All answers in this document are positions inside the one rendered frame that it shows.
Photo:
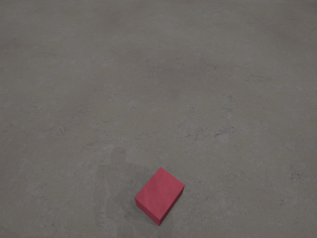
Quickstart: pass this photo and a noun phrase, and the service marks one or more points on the carton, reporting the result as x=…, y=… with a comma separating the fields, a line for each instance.
x=159, y=195

